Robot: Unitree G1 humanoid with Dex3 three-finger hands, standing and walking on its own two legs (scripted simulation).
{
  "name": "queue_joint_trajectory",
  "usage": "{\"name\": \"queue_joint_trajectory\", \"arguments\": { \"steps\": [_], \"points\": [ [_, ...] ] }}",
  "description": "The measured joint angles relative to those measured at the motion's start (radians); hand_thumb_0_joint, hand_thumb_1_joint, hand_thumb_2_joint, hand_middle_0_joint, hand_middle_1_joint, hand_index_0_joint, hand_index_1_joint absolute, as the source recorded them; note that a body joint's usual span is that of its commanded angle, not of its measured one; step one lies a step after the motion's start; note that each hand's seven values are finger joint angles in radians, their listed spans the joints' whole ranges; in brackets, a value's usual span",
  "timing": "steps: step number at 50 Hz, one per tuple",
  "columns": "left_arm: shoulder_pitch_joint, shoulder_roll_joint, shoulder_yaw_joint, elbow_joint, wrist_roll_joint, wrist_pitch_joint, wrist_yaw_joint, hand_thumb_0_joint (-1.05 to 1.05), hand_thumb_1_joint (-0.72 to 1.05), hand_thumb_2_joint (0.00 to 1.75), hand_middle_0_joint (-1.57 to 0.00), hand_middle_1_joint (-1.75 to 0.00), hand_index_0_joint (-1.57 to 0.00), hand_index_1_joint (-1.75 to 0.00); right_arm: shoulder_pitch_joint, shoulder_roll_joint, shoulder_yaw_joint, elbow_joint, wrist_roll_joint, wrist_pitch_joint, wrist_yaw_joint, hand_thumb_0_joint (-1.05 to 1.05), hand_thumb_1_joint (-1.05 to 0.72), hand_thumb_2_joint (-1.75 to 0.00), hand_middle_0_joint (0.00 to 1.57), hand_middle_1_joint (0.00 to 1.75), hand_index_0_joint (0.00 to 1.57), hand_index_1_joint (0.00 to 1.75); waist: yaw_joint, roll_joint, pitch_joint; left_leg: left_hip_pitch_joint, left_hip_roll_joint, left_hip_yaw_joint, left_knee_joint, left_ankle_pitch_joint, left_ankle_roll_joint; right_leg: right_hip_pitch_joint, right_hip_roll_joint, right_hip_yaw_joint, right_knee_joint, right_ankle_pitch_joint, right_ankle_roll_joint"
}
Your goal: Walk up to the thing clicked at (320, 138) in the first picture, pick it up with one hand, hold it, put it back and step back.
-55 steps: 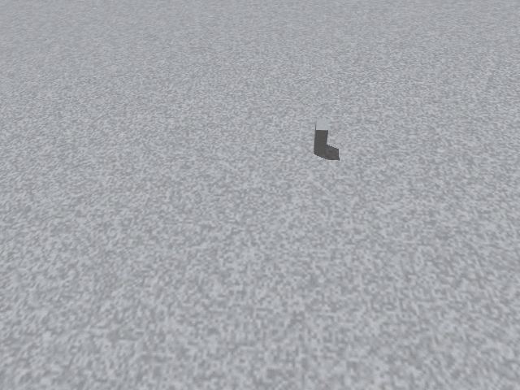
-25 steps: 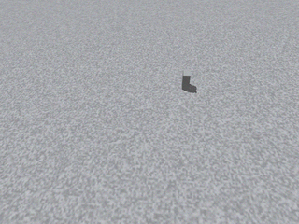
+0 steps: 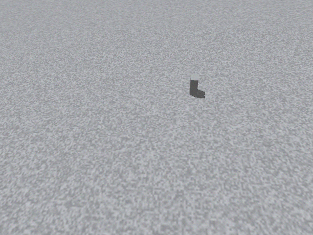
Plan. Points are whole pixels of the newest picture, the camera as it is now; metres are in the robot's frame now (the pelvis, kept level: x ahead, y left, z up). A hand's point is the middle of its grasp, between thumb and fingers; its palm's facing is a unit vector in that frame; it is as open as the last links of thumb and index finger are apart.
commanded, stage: stand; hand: left
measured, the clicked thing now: (193, 84) +1.45 -0.25 -0.70
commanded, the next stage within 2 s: walk up in 0.02 s
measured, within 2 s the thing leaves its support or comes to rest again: neither
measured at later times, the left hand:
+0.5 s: hand (118, 219) +0.20 +0.16 -0.15, palm faces -0.13 -0.91 -0.39, open 7.4 cm
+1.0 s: hand (143, 126) +0.54 +0.11 -0.15, palm faces -0.34 -0.87 -0.35, open 7.4 cm
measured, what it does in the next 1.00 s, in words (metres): walks ahead, turning right: right foot, then left foot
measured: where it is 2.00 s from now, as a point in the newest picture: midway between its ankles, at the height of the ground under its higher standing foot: (208, 151)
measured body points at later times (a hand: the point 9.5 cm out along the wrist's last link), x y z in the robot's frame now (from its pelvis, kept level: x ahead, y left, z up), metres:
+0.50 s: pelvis +0.12 -0.11 -0.02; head +0.10 -0.13 +0.43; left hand +0.20 +0.21 -0.12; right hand +0.14 -0.45 -0.14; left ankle +0.11 +0.04 -0.68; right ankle +0.12 -0.23 -0.75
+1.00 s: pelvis +0.37 -0.13 -0.01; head +0.39 -0.12 +0.44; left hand +0.56 +0.15 -0.12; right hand +0.31 -0.45 -0.10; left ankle +0.39 -0.02 -0.75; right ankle +0.35 -0.28 -0.68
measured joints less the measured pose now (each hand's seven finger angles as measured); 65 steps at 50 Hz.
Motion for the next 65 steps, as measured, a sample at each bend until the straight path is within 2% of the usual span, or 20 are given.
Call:
{"name": "queue_joint_trajectory", "arguments": {
  "steps": [2,4,7,10,15,17,19,21,24,31,37,40,43,45,49,53,59,61,62,65],
  "points": [
    [0.011,0.001,0.013,-0.014,0.007,0.003,-0.011,0.01,0.9,0.9,-0.21,-0.3,-0.21,-0.3,0.006,0.001,-0.01,-0.01,-0.007,-0.002,0.007,0.0,-0.91,-0.9,0.2,0.3,0.2,0.3,0.002,-0.001,-0.005,-0.011,0.001,0.007,0.021,-0.031,0.011,-0.014,0.001,0.006,0.022,-0.026,-0.004],
    [0.047,0.013,0.038,-0.043,0.021,0.009,-0.039,0.01,0.9,0.9,-0.21,-0.3,-0.21,-0.3,0.027,-0.001,-0.034,-0.042,-0.021,-0.021,0.022,0.01,-0.91,-0.9,0.2,0.3,0.2,0.3,0.008,-0.013,-0.021,-0.029,-0.001,0.034,0.077,-0.13,0.036,-0.064,0.0,0.029,0.128,-0.15,-0.016],
    [0.084,0.037,0.062,-0.059,0.033,0.03,-0.068,0.01,0.9,0.9,-0.21,-0.3,-0.21,-0.3,0.06,-0.021,-0.062,-0.092,-0.03,-0.056,0.029,0.0,-0.9,-0.9,0.21,0.3,0.21,0.3,-0.005,-0.009,-0.039,-0.025,0.016,0.071,0.075,-0.096,0.048,-0.199,-0.003,0.031,0.394,-0.223,-0.016],
    [0.09,0.075,0.079,-0.082,0.031,0.026,-0.09,0.01,0.9,0.9,-0.21,-0.3,-0.21,-0.3,0.1,-0.043,-0.081,-0.111,-0.038,-0.068,0.026,0.0,-0.9,-0.9,0.21,0.3,0.21,0.3,-0.018,-0.017,-0.025,0.012,0.032,0.084,0.052,-0.086,0.033,-0.291,-0.043,0.045,0.507,-0.217,-0.007],
    [0.119,0.113,0.102,-0.13,0.021,0.013,-0.119,0.01,0.9,0.9,-0.21,-0.3,-0.21,-0.3,0.141,-0.096,-0.103,-0.106,-0.05,-0.05,0.04,0.01,-0.9,-0.9,0.21,0.3,0.21,0.3,-0.009,-0.007,-0.017,0.082,0.086,0.127,0.086,-0.163,-0.002,-0.316,-0.116,0.017,0.382,-0.148,0.003],
    [0.135,0.125,0.11,-0.138,0.023,-0.001,-0.116,0.01,0.9,0.9,-0.21,-0.3,-0.21,-0.3,0.146,-0.115,-0.108,-0.112,-0.049,-0.041,0.041,0.01,-0.9,-0.9,0.21,0.3,0.21,0.3,-0.007,0.003,-0.02,0.074,0.12,0.135,0.191,-0.247,0.006,-0.285,-0.114,-0.003,0.316,-0.054,0.012],
    [0.136,0.115,0.12,-0.149,0.027,-0.022,-0.099,0.01,0.9,0.9,-0.21,-0.3,-0.21,-0.3,0.143,-0.131,-0.109,-0.112,-0.043,-0.027,0.034,0.01,-0.9,-0.9,0.2,0.3,0.2,0.3,-0.002,0.048,-0.008,-0.005,0.168,0.064,0.432,-0.33,0.05,-0.284,-0.067,-0.036,0.394,-0.076,0.022],
    [0.15,0.093,0.116,-0.165,0.021,-0.032,-0.084,0.01,0.9,0.9,-0.21,-0.3,-0.21,-0.3,0.136,-0.127,-0.103,-0.114,-0.033,-0.009,0.035,0.01,-0.91,-0.9,0.2,0.3,0.2,0.3,0.016,0.053,-0.008,-0.116,0.119,0.005,0.669,-0.343,0.049,-0.265,-0.05,-0.042,0.418,-0.126,0.011],
    [0.185,0.048,0.089,-0.169,0.007,-0.032,-0.078,0.01,0.9,0.9,-0.21,-0.3,-0.21,-0.3,0.106,-0.121,-0.09,-0.129,-0.016,-0.013,0.048,0.01,-0.91,-0.9,0.2,0.3,0.2,0.3,0.036,0.064,-0.008,-0.259,0.075,0.026,0.8,-0.259,0.051,-0.185,-0.026,-0.032,0.323,-0.116,-0.01],
    [0.254,0.032,0.062,-0.177,-0.001,-0.042,-0.071,0.01,0.9,0.9,-0.21,-0.3,-0.21,-0.3,0.092,-0.08,-0.076,-0.207,-0.014,-0.037,0.086,0.01,-0.91,-0.9,0.2,0.3,0.2,0.3,0.054,0.037,-0.001,-0.429,0.09,0.04,0.585,-0.1,0.03,-0.035,0.02,0.004,0.146,-0.106,-0.024],
    [0.259,0.062,0.061,-0.208,0.005,-0.052,-0.065,0.01,0.9,0.9,-0.21,-0.3,-0.21,-0.3,0.11,-0.077,-0.087,-0.215,-0.023,-0.04,0.088,0.01,-0.91,-0.9,0.2,0.3,0.2,0.3,0.049,0.011,-0.004,-0.379,0.097,0.04,0.326,-0.007,0.024,0.036,0.03,0.014,0.167,-0.215,0.009],
    [0.238,0.086,0.066,-0.212,0.004,-0.045,-0.052,0.01,0.9,0.9,-0.21,-0.3,-0.21,-0.3,0.102,-0.059,-0.093,-0.227,-0.032,-0.067,0.074,0.01,-0.91,-0.9,0.2,0.3,0.2,0.3,0.034,-0.063,0.017,-0.329,0.048,0.099,0.335,-0.004,0.03,-0.021,-0.025,0.06,0.399,-0.289,-0.012],
    [0.213,0.086,0.05,-0.208,0.0,-0.038,-0.036,0.01,0.9,0.9,-0.21,-0.3,-0.21,-0.3,0.115,-0.045,-0.089,-0.256,-0.019,-0.087,0.065,0.01,-0.91,-0.9,0.2,0.3,0.2,0.3,-0.006,-0.059,0.021,-0.275,0.056,0.118,0.343,-0.073,0.037,-0.176,0.028,0.089,0.736,-0.273,-0.038],
    [0.196,0.096,0.045,-0.21,-0.006,-0.043,-0.037,0.01,0.9,0.9,-0.21,-0.3,-0.21,-0.3,0.139,-0.034,-0.08,-0.261,-0.009,-0.087,0.058,0.0,-0.91,-0.9,0.2,0.3,0.2,0.3,-0.023,-0.061,0.018,-0.206,0.056,0.13,0.282,-0.077,0.036,-0.265,0.027,0.075,0.821,-0.213,-0.037],
    [0.155,0.116,0.056,-0.241,-0.019,-0.048,-0.051,0.01,0.9,0.9,-0.21,-0.3,-0.21,-0.3,0.203,-0.03,-0.063,-0.259,0.002,-0.094,0.049,0.0,-0.91,-0.9,0.2,0.3,0.21,0.3,-0.041,-0.069,0.018,-0.083,0.039,0.149,0.167,-0.079,0.033,-0.393,-0.016,0.076,0.768,-0.121,-0.016],
    [0.111,0.115,0.063,-0.267,-0.015,-0.037,-0.069,0.01,0.9,0.9,-0.21,-0.3,-0.21,-0.3,0.249,-0.044,-0.058,-0.251,-0.001,-0.085,0.046,0.0,-0.9,-0.9,0.21,0.3,0.21,0.3,-0.045,-0.056,0.031,0.005,0.029,0.166,0.117,-0.114,0.026,-0.446,-0.065,0.058,0.566,-0.063,0.005],
    [0.068,0.09,0.061,-0.268,-0.004,-0.03,-0.089,0.01,0.9,0.9,-0.2,-0.3,-0.2,-0.3,0.278,-0.075,-0.063,-0.254,-0.003,-0.066,0.046,0.01,-0.9,-0.9,0.21,0.3,0.21,0.3,-0.067,-0.017,0.033,0.087,0.037,0.181,0.166,-0.241,-0.013,-0.383,-0.078,-0.019,0.295,0.062,-0.02],
    [0.056,0.07,0.063,-0.261,-0.001,-0.039,-0.085,0.01,0.9,0.9,-0.21,-0.3,-0.21,-0.3,0.282,-0.086,-0.067,-0.25,-0.001,-0.056,0.041,0.01,-0.9,-0.9,0.21,0.3,0.21,0.3,-0.067,0.025,0.032,0.083,0.077,0.169,0.263,-0.314,-0.009,-0.345,-0.043,-0.042,0.297,0.054,-0.026],
    [0.049,0.057,0.063,-0.263,0.001,-0.047,-0.081,0.01,0.9,0.9,-0.21,-0.3,-0.21,-0.3,0.274,-0.087,-0.068,-0.244,0.0,-0.049,0.037,0.01,-0.9,-0.9,0.2,0.3,0.21,0.3,-0.064,0.05,0.042,0.056,0.106,0.145,0.363,-0.321,0.017,-0.335,-0.024,-0.059,0.327,0.018,-0.03],
    [0.058,0.04,0.054,-0.284,-0.01,-0.067,-0.068,0.01,0.9,0.9,-0.21,-0.3,-0.21,-0.3,0.249,-0.064,-0.049,-0.237,0.003,-0.032,0.034,0.01,-0.91,-0.9,0.2,0.3,0.2,0.3,-0.031,0.03,0.047,-0.089,0.051,0.054,0.714,-0.31,0.045,-0.29,-0.03,-0.047,0.361,-0.054,-0.043]
  ]
}}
